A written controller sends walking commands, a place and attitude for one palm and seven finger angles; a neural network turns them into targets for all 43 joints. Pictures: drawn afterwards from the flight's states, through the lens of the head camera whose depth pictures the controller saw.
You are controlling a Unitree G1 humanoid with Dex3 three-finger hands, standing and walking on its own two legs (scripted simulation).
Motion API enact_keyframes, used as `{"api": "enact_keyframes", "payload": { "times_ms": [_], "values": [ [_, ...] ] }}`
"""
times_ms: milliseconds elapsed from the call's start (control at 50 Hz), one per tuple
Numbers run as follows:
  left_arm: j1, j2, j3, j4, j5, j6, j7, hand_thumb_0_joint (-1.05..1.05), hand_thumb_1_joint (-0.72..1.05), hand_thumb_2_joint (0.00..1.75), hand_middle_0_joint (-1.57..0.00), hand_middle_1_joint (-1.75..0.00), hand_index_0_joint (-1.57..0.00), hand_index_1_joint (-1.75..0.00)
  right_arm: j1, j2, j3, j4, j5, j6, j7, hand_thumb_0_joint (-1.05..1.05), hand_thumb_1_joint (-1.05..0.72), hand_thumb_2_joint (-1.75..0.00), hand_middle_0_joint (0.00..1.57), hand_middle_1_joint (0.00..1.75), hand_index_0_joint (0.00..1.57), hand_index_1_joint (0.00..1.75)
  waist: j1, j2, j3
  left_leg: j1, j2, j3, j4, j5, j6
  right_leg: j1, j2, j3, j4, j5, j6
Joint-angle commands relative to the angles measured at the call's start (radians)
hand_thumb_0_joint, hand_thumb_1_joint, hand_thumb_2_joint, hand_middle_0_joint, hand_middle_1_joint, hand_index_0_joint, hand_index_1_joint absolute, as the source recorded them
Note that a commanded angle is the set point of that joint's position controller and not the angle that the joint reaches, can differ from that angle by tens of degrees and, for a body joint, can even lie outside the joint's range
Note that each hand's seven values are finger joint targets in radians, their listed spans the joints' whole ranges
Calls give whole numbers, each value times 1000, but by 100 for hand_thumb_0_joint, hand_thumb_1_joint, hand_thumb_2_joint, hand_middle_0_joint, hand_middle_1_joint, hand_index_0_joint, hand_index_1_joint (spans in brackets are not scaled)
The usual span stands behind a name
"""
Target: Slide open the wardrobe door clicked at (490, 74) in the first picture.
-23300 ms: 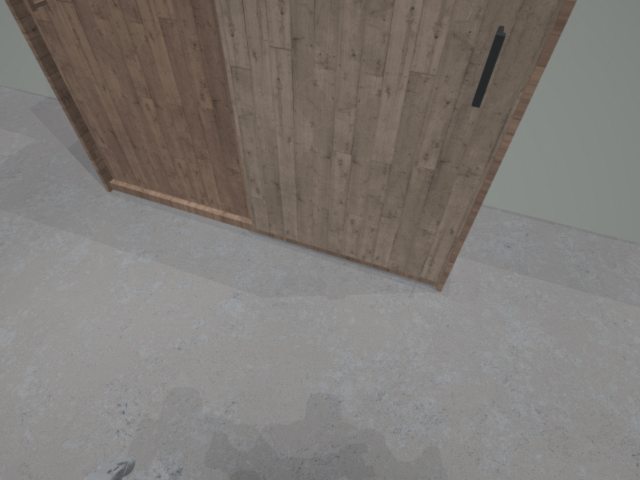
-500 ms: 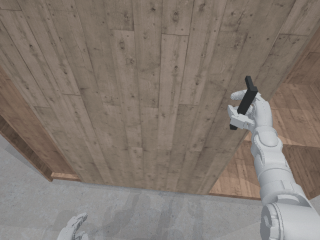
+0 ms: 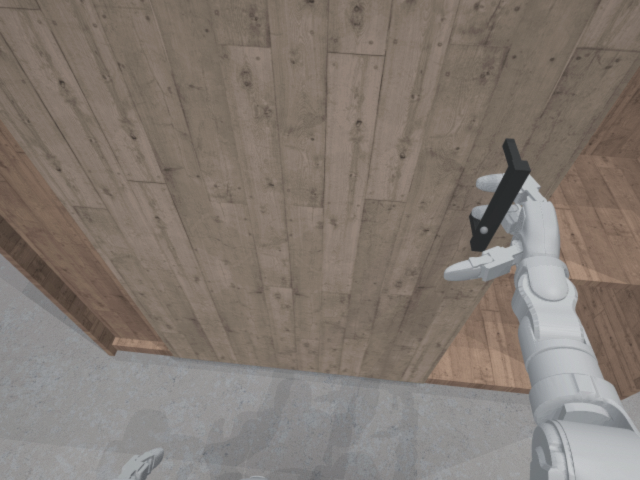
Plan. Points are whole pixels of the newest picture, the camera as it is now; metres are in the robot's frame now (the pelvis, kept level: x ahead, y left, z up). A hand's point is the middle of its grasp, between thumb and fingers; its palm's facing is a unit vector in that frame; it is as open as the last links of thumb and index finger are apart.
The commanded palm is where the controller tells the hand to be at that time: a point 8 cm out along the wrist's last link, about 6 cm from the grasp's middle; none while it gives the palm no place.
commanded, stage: slip the hand off the handle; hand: right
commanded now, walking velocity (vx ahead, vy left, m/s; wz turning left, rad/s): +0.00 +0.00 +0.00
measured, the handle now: (493, 199) +0.46 -0.18 +0.11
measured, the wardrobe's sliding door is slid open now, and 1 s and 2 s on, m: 0.53 0.53 0.53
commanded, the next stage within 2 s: draw the hand back to the body in 1.34 s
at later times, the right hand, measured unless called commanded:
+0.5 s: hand (540, 240) +0.41 -0.24 +0.09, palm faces +0.15 +0.97 -0.18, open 14.6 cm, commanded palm +0.38 -0.27 +0.10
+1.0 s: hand (547, 275) +0.37 -0.24 +0.08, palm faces +0.14 +0.97 -0.18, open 14.7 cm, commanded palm +0.33 -0.28 +0.10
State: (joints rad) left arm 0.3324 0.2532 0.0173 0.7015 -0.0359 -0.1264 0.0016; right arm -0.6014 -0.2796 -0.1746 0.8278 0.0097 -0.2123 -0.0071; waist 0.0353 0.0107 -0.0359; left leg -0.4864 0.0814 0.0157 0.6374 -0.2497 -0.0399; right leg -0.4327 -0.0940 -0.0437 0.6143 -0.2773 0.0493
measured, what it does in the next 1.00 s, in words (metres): stands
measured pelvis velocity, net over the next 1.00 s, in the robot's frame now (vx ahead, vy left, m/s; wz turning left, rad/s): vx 0.02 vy -0.02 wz -0.01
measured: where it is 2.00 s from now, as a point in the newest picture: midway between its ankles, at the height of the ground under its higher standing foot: outside the picture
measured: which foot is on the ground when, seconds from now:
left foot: down 0.00-1.00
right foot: down 0.00-1.00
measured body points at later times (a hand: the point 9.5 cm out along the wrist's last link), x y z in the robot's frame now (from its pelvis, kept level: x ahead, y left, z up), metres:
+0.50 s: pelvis +0.01 -0.02 +0.00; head +0.04 -0.03 +0.45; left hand +0.11 +0.24 -0.11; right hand +0.40 -0.29 +0.10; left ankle +0.04 +0.15 -0.72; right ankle +0.02 -0.17 -0.72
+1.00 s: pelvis +0.02 -0.02 +0.00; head +0.04 -0.01 +0.45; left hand +0.15 +0.23 -0.11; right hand +0.35 -0.29 +0.09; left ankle +0.04 +0.15 -0.72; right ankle +0.02 -0.17 -0.72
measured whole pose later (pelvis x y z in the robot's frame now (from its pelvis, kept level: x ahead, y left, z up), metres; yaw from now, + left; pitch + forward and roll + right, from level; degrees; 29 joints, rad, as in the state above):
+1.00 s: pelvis +0.02 -0.02 +0.00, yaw +0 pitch +5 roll +0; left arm 0.31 0.25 0.00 0.63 -0.04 -0.11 0.02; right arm -0.23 -0.31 -0.24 0.40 0.08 -0.10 0.12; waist -0.01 -0.02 -0.07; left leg -0.46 0.09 0.02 0.67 -0.30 -0.06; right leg -0.43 -0.09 -0.04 0.69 -0.35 0.05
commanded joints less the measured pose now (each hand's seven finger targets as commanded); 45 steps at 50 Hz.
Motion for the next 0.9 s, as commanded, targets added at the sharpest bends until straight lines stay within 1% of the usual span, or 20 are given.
{"api": "enact_keyframes", "payload": {
  "times_ms": [0,40,80,120,180,240,280,380,420,440,480,520,600,620,680,720,760,800,820,880],
  "values": [
    [0,149,54,-127,3,-37,11,0,90,90,-20,-30,-20,-30,-376,-209,-73,-211,0,-38,-23,0,55,-20,25,115,25,115,-5,56,-308,185,-59,4,-93,113,50,51,100,-39,-64,73,-74],
    [-4,142,51,-129,1,-38,11,0,90,90,-20,-30,-20,-30,-439,-179,-40,-261,-3,-33,-26,0,55,-20,25,115,25,115,7,31,-303,158,-62,13,-88,102,51,69,94,-34,-64,68,-71],
    [2,149,50,-122,6,-31,18,0,90,90,-20,-30,-20,-30,-406,-257,-109,-225,-14,-19,-38,0,55,-20,25,115,25,115,-6,49,-301,167,-64,13,-87,94,51,56,94,-29,-63,66,-72],
    [-4,140,46,-134,3,-28,19,0,90,90,-20,-30,-20,-30,-378,-235,-100,-227,-10,-12,-33,0,55,-20,25,115,25,115,-13,61,-296,177,-63,17,-79,104,51,44,96,-30,-68,68,-69],
    [-15,141,46,-150,6,-20,22,0,90,90,-20,-30,-20,-30,-321,-296,-162,-277,-8,-13,-32,0,55,-20,25,115,25,115,-44,21,-335,207,-66,18,-63,138,58,58,97,-29,-64,108,-67],
    [-23,139,40,-158,4,-16,23,0,90,90,-20,-30,-20,-30,-322,-267,-133,-288,1,-7,-19,0,55,-20,25,115,25,115,-26,31,-284,179,-66,19,-69,128,54,48,94,-32,-66,87,-66],
    [-25,142,41,-168,5,-16,26,0,90,90,-20,-30,-20,-30,-333,-283,-129,-341,-5,-19,-5,0,55,-20,25,115,25,115,-26,-1,-309,181,-71,20,-58,132,60,65,92,-24,-63,103,-67],
    [-17,150,42,-160,-1,-25,33,0,90,90,-20,-30,-20,-30,-365,-233,-68,-356,20,-27,62,0,55,-20,25,115,25,115,5,-41,-299,137,-75,25,-56,115,65,96,88,-10,-53,95,-63],
    [-9,154,45,-150,-5,-29,36,0,90,90,-20,-30,-20,-30,-371,-210,-50,-328,36,-17,84,0,55,-20,25,115,25,115,17,-26,-287,108,-78,30,-58,106,62,104,85,-3,-46,87,-61],
    [-5,157,44,-146,-5,-31,36,0,90,90,-20,-30,-20,-30,-370,-211,-51,-310,41,-13,94,0,55,-20,25,115,25,115,13,-34,-277,102,-77,30,-58,94,63,95,87,0,-46,75,-59],
    [3,167,45,-143,-3,-28,40,0,90,90,-20,-30,-20,-30,-358,-269,-97,-296,43,-12,106,0,55,-20,25,115,25,115,4,-26,-285,111,-76,31,-52,98,66,83,88,5,-41,87,-60],
    [4,161,43,-143,-3,-26,36,0,90,90,-20,-30,-20,-30,-382,-249,-72,-302,38,-15,117,0,55,-20,25,115,25,115,11,-54,-297,98,-74,31,-46,106,64,92,90,7,-35,95,-58],
    [11,170,44,-149,1,-18,39,0,90,90,-20,-30,-20,-30,-348,-351,-157,-297,38,-31,129,0,55,-20,25,115,25,115,-10,-38,-333,131,-75,27,-31,138,65,74,93,8,-21,125,-62],
    [8,163,41,-153,1,-16,38,0,90,90,-20,-30,-20,-30,-358,-314,-124,-301,40,-31,136,0,55,-20,25,115,25,115,-1,-50,-325,120,-75,31,-28,139,64,76,93,8,-21,126,-59],
    [8,168,45,-175,3,-14,32,0,90,90,-20,-30,-20,-30,-214,-328,-170,-329,62,-24,150,0,55,-20,25,115,25,115,-34,-30,-354,163,-80,36,-18,184,67,73,91,4,-16,178,-60],
    [-3,157,45,-192,-1,-15,26,0,90,90,-20,-30,-20,-30,-193,-269,-114,-422,66,-15,158,0,55,-20,25,115,25,115,-31,-88,-366,161,-79,38,-8,218,66,97,88,0,-13,224,-54],
    [-13,156,48,-204,-2,-18,23,0,90,90,-20,-30,-20,-30,-115,-265,-122,-482,74,-2,152,0,55,-20,25,115,25,115,-42,-91,-350,161,-83,42,-9,217,66,102,84,2,-14,236,-52],
    [-20,158,49,-213,1,-22,22,0,90,90,-20,-30,-20,-30,-52,-288,-154,-547,82,8,141,0,55,-20,25,115,25,115,-50,-49,-354,189,-85,45,-10,238,63,95,82,1,-18,247,-56],
    [-34,151,46,-221,-1,-26,22,0,90,90,-20,-30,-20,-30,-25,-238,-115,-578,88,17,140,0,55,-20,25,115,25,115,-45,-49,-333,183,-85,47,-14,227,60,92,83,-1,-22,230,-57],
    [-52,157,42,-220,2,-29,31,0,90,90,-20,-30,-20,-30,41,-293,-174,-617,89,41,123,0,55,-20,25,115,25,115,-54,-17,-287,191,-84,46,-26,196,57,67,85,-5,-31,182,-61]
  ]
}}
